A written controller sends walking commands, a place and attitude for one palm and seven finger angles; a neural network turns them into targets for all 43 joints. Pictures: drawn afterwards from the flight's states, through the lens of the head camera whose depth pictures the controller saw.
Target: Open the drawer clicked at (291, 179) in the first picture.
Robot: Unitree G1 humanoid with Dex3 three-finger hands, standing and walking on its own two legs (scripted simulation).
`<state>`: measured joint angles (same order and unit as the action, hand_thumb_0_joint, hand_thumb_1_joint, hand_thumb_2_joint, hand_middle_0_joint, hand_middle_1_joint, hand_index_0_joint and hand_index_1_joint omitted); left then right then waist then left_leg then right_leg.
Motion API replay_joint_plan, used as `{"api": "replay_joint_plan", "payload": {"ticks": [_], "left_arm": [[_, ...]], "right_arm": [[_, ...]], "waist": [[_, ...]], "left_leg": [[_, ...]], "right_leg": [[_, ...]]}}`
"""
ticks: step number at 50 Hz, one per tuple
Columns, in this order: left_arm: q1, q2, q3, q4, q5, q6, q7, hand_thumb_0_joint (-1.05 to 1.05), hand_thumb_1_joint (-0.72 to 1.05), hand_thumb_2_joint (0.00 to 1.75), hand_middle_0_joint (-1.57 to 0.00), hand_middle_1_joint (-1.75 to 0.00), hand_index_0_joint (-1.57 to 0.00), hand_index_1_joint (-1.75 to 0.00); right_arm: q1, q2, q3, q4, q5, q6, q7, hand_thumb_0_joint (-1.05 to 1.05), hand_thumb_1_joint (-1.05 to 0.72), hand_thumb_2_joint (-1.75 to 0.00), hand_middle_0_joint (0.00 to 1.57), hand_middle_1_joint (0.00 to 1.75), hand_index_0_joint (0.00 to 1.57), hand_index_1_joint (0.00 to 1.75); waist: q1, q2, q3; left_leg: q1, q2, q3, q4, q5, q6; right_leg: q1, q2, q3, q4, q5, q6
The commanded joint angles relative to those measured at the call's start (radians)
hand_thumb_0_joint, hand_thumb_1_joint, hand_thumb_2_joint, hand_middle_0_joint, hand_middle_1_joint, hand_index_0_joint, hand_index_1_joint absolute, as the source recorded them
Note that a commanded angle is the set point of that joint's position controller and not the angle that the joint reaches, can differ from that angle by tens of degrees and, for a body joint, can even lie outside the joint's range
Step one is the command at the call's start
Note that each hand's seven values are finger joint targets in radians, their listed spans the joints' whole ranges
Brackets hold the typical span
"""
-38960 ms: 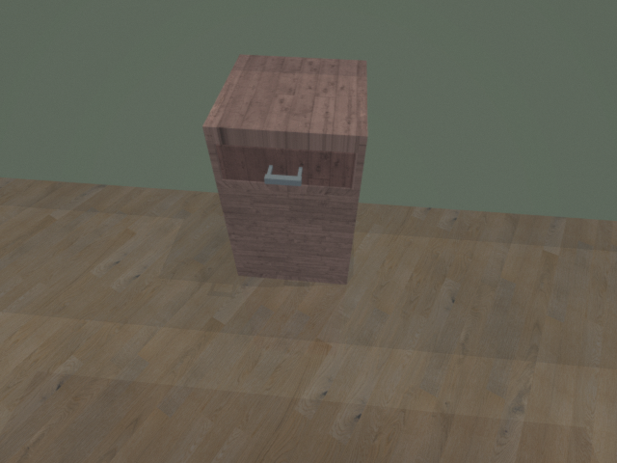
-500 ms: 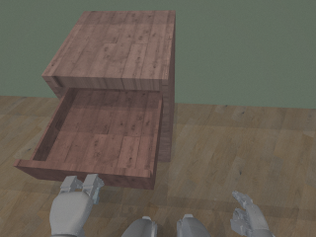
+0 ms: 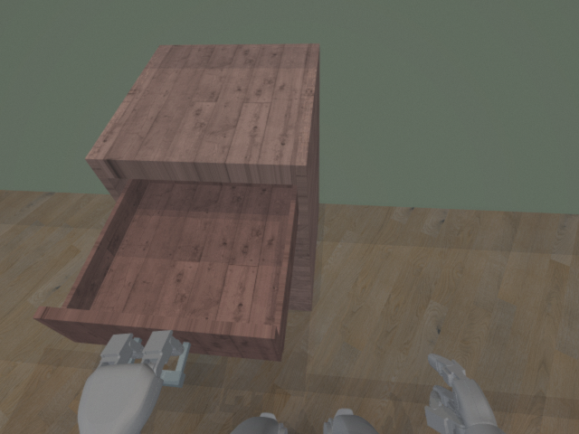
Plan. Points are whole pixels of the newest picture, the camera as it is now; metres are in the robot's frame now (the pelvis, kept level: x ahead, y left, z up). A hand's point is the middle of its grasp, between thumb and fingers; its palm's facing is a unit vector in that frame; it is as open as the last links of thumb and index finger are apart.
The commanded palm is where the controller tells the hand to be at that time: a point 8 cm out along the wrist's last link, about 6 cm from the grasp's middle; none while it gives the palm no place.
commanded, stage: lift the hand off the handle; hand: left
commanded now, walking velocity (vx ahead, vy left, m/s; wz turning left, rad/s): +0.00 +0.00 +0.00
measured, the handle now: (155, 362) +0.24 +0.25 -0.11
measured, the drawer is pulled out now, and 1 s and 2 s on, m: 0.30 0.30 0.30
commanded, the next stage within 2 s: draw the hand back to the body in 1.04 s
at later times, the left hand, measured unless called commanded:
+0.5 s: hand (128, 392) +0.18 +0.22 +0.01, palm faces -0.04 -0.12 -0.99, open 13.8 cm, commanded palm +0.16 +0.22 +0.06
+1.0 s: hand (123, 379) +0.18 +0.21 +0.05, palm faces +0.01 -0.16 -0.99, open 13.8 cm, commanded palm +0.16 +0.21 +0.09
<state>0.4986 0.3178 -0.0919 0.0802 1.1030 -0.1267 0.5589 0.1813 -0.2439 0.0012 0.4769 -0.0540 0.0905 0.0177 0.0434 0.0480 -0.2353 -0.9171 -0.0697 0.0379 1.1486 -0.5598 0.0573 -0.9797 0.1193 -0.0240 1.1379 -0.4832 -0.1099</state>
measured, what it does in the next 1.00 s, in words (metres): stands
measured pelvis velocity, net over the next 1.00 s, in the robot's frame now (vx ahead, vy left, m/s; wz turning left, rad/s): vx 0.01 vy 0.02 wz -0.03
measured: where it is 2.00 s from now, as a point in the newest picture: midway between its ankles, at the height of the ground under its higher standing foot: outside the picture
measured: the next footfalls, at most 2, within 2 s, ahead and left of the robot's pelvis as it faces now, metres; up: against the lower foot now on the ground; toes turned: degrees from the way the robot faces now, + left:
none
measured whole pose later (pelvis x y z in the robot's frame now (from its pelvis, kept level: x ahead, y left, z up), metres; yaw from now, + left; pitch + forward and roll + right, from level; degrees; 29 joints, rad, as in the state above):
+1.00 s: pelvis +0.01 +0.02 +0.04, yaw -2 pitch +12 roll +0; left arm 0.58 0.31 -0.14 -0.12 1.06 -0.05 0.49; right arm 0.21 -0.25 0.00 0.43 -0.02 0.11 0.05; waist 0.07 0.08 -0.20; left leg -0.66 -0.07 0.06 0.95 -0.51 0.08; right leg -0.73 0.12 0.03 0.95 -0.43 -0.08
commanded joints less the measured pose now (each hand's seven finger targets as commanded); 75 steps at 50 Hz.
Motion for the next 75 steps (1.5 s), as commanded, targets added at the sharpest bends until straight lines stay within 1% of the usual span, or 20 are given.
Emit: {"api": "replay_joint_plan", "payload": {"ticks": [1, 8, 13, 17, 20, 26, 28, 34, 35, 36, 38, 41, 43, 47, 49, 57, 61, 68, 71, 75], "left_arm": [[-0.060, 0.144, 0.096, -0.229, -0.007, -0.015, 0.047, 0.00, -0.50, 0.30, -0.30, -1.20, -0.30, -1.20], [0.039, 0.122, 0.069, -0.227, -0.030, 0.013, 0.023, 0.00, -0.50, 0.30, -0.30, -1.20, -0.30, -1.20], [0.079, 0.145, 0.092, -0.202, -0.038, 0.020, 0.012, 0.00, -0.50, 0.30, -0.30, -1.20, -0.30, -1.20], [0.019, 0.144, 0.090, -0.235, -0.026, 0.015, 0.015, 0.00, -0.50, 0.30, -0.30, -1.20, -0.30, -1.20], [0.001, 0.155, 0.098, -0.280, -0.020, 0.014, 0.018, 0.00, -0.50, 0.30, -0.30, -1.20, -0.30, -1.20], [0.030, 0.131, 0.069, -0.326, -0.039, 0.017, -0.001, 0.00, -0.50, 0.30, -0.30, -1.20, -0.30, -1.20], [0.061, 0.122, 0.055, -0.331, -0.042, 0.028, -0.008, 0.00, -0.50, 0.30, -0.30, -1.20, -0.30, -1.20], [0.073, 0.110, 0.040, -0.312, -0.042, 0.048, -0.017, 0.00, -0.50, 0.30, -0.30, -1.20, -0.30, -1.20], [0.066, 0.139, 0.068, -0.335, -0.030, 0.050, -0.010, 0.00, -0.50, 0.30, -0.30, -1.20, -0.30, -1.20], [0.074, 0.121, 0.048, -0.347, -0.032, 0.048, -0.012, 0.00, -0.50, 0.30, -0.30, -1.20, -0.30, -1.20], [0.083, 0.136, 0.055, -0.377, -0.028, 0.056, -0.009, 0.00, -0.50, 0.30, -0.30, -1.20, -0.30, -1.20], [0.073, 0.098, 0.011, -0.388, -0.040, 0.061, -0.021, 0.00, -0.50, 0.30, -0.30, -1.20, -0.30, -1.20], [0.066, 0.117, 0.027, -0.400, -0.035, 0.069, -0.023, 0.00, -0.50, 0.30, -0.30, -1.20, -0.30, -1.20], [0.075, 0.127, 0.041, -0.388, -0.055, 0.067, -0.037, 0.00, -0.50, 0.30, -0.30, -1.20, -0.30, -1.20], [0.099, 0.097, 0.014, -0.368, -0.049, 0.070, -0.042, 0.00, -0.50, 0.30, -0.30, -1.20, -0.30, -1.20], [0.091, 0.144, 0.067, -0.391, -0.046, 0.047, -0.038, 0.00, -0.50, 0.30, -0.30, -1.20, -0.30, -1.20], [0.068, 0.186, 0.103, -0.491, -0.043, 0.040, -0.027, 0.00, -0.50, 0.30, -0.30, -1.20, -0.30, -1.20], [0.123, 0.183, 0.122, -0.425, -0.105, 0.078, -0.071, 0.00, -0.50, 0.30, -0.30, -1.20, -0.30, -1.20], [0.106, 0.166, 0.092, -0.457, -0.128, 0.082, -0.111, 0.00, -0.50, 0.30, -0.30, -1.20, -0.30, -1.20], [0.077, 0.224, 0.120, -0.539, -0.121, 0.078, -0.153, 0.00, -0.50, 0.30, -0.30, -1.20, -0.30, -1.20]], "right_arm": [[-0.079, -0.093, -0.043, -0.157, -0.001, -0.043, -0.011, 0.00, -0.90, -0.90, 0.20, 0.30, 0.20, 0.30], [-0.066, -0.091, -0.040, -0.175, 0.010, -0.037, 0.002, 0.00, -0.90, -0.90, 0.20, 0.30, 0.20, 0.30], [-0.076, -0.086, -0.029, -0.180, 0.021, -0.032, 0.005, 0.00, -0.90, -0.90, 0.20, 0.30, 0.20, 0.30], [-0.079, -0.089, -0.032, -0.180, 0.017, -0.028, 0.005, 0.00, -0.90, -0.90, 0.20, 0.30, 0.20, 0.30], [-0.063, -0.094, -0.041, -0.186, 0.011, -0.033, 0.006, 0.00, -0.90, -0.90, 0.20, 0.30, 0.20, 0.30], [-0.064, -0.096, -0.047, -0.194, 0.018, -0.032, 0.004, 0.00, -0.90, -0.90, 0.20, 0.30, 0.20, 0.30], [-0.051, -0.097, -0.041, -0.204, 0.017, -0.033, 0.014, 0.00, -0.90, -0.90, 0.20, 0.30, 0.20, 0.30], [-0.075, -0.091, -0.040, -0.206, 0.032, -0.022, 0.018, 0.00, -0.90, -0.90, 0.20, 0.30, 0.20, 0.30], [-0.062, -0.094, -0.038, -0.213, 0.027, -0.023, 0.023, 0.00, -0.90, -0.90, 0.20, 0.30, 0.20, 0.30], [-0.072, -0.091, -0.039, -0.213, 0.031, -0.023, 0.023, 0.00, -0.90, -0.90, 0.20, 0.30, 0.20, 0.30], [-0.059, -0.092, -0.036, -0.225, 0.026, -0.024, 0.031, 0.00, -0.90, -0.90, 0.20, 0.30, 0.20, 0.30], [-0.077, -0.092, -0.038, -0.219, 0.033, -0.023, 0.032, 0.00, -0.90, -0.90, 0.20, 0.30, 0.20, 0.30], [-0.064, -0.095, -0.036, -0.223, 0.029, -0.026, 0.038, 0.00, -0.90, -0.90, 0.20, 0.30, 0.20, 0.30], [-0.084, -0.090, -0.036, -0.217, 0.040, -0.025, 0.029, 0.00, -0.90, -0.90, 0.20, 0.30, 0.20, 0.30], [-0.083, -0.087, -0.035, -0.216, 0.043, -0.023, 0.034, 0.00, -0.90, -0.90, 0.20, 0.30, 0.20, 0.30], [-0.087, -0.089, -0.033, -0.214, 0.038, -0.025, 0.031, 0.00, -0.90, -0.90, 0.20, 0.30, 0.20, 0.30], [-0.085, -0.092, -0.037, -0.213, 0.032, -0.025, 0.030, 0.00, -0.90, -0.90, 0.20, 0.30, 0.20, 0.30], [-0.101, -0.095, -0.032, -0.192, 0.052, -0.028, 0.028, 0.00, -0.90, -0.90, 0.20, 0.30, 0.20, 0.30], [-0.125, -0.092, -0.032, -0.189, 0.064, -0.031, 0.024, 0.00, -0.90, -0.90, 0.20, 0.30, 0.20, 0.30], [-0.117, -0.092, -0.026, -0.196, 0.058, -0.039, 0.018, 0.00, -0.90, -0.90, 0.20, 0.30, 0.20, 0.30]], "waist": [[-0.018, -0.029, -0.163], [-0.005, -0.063, -0.187], [0.007, -0.109, -0.134], [-0.006, -0.078, -0.091], [-0.005, -0.046, -0.126], [-0.003, -0.027, -0.102], [0.001, -0.036, -0.133], [0.007, -0.083, -0.058], [0.017, -0.080, -0.105], [0.017, -0.044, -0.076], [0.021, -0.046, -0.116], [0.008, -0.031, -0.048], [0.013, -0.039, -0.074], [0.015, -0.082, -0.033], [0.017, -0.075, -0.020], [0.026, -0.055, -0.050], [0.030, 0.020, -0.080], [0.023, -0.093, -0.032], [0.026, -0.089, 0.007], [0.044, -0.034, -0.012]], "left_leg": [[0.099, 0.020, -0.060, -0.111, 0.163, -0.008], [0.158, 0.022, -0.061, -0.161, 0.241, -0.011], [0.136, 0.017, -0.058, -0.197, 0.236, -0.009], [0.162, 0.021, -0.062, -0.211, 0.212, -0.007], [0.198, 0.025, -0.055, -0.199, 0.200, -0.007], [0.242, 0.028, -0.066, -0.228, 0.223, -0.005], [0.266, 0.029, -0.067, -0.236, 0.257, -0.009], [0.259, 0.034, -0.071, -0.275, 0.262, -0.009], [0.274, 0.036, -0.069, -0.277, 0.277, -0.014], [0.289, 0.033, -0.068, -0.284, 0.279, -0.015], [0.319, 0.034, -0.068, -0.284, 0.313, -0.023], [0.327, 0.039, -0.074, -0.301, 0.297, -0.018], [0.347, 0.040, -0.077, -0.304, 0.314, -0.025], [0.334, 0.040, -0.077, -0.324, 0.287, -0.014], [0.338, 0.043, -0.076, -0.329, 0.287, -0.018], [0.341, 0.035, -0.070, -0.325, 0.303, -0.019], [0.403, 0.036, -0.072, -0.329, 0.338, -0.028], [0.381, 0.046, -0.082, -0.376, 0.339, -0.015], [0.407, 0.049, -0.090, -0.419, 0.329, -0.013], [0.463, 0.056, -0.088, -0.445, 0.334, -0.014]], "right_leg": [[0.186, -0.077, 0.205, -0.250, 0.119, 0.048], [0.259, -0.067, 0.177, -0.254, 0.230, 0.053], [0.328, -0.074, 0.192, -0.288, 0.275, 0.060], [0.290, -0.071, 0.191, -0.308, 0.212, 0.048], [0.264, -0.074, 0.207, -0.319, 0.156, 0.047], [0.272, -0.065, 0.176, -0.324, 0.172, 0.042], [0.277, -0.061, 0.173, -0.317, 0.193, 0.043], [0.320, -0.061, 0.153, -0.336, 0.228, 0.044], [0.319, -0.059, 0.164, -0.329, 0.223, 0.044], [0.322, -0.058, 0.160, -0.335, 0.234, 0.038], [0.319, -0.055, 0.176, -0.330, 0.232, 0.035], [0.315, -0.056, 0.150, -0.349, 0.222, 0.034], [0.310, -0.053, 0.174, -0.351, 0.212, 0.033], [0.362, -0.059, 0.177, -0.382, 0.237, 0.036], [0.352, -0.057, 0.169, -0.376, 0.226, 0.035], [0.385, -0.059, 0.205, -0.382, 0.279, 0.030], [0.366, -0.056, 0.202, -0.379, 0.257, 0.022], [0.443, -0.064, 0.189, -0.422, 0.305, 0.047], [0.468, -0.074, 0.181, -0.451, 0.295, 0.049], [0.473, -0.079, 0.182, -0.483, 0.235, 0.048]]}}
